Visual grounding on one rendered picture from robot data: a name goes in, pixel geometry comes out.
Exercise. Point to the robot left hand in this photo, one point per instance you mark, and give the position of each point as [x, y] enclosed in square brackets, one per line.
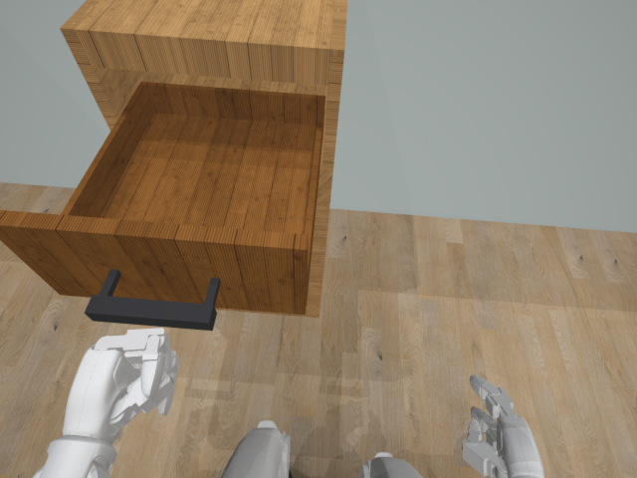
[140, 363]

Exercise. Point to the drawer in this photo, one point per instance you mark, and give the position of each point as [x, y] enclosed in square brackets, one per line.
[192, 183]

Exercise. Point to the cabinet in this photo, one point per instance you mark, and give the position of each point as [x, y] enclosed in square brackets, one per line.
[284, 46]

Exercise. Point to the handle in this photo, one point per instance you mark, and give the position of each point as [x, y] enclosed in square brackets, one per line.
[106, 308]

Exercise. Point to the robot left shin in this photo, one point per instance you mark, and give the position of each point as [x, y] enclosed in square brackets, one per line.
[267, 423]

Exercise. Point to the left robot thigh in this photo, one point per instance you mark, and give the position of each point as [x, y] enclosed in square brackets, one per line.
[263, 453]

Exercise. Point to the robot left forearm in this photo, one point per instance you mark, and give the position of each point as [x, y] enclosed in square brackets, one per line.
[78, 457]

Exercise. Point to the robot right hand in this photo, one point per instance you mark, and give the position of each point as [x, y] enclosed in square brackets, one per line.
[510, 450]

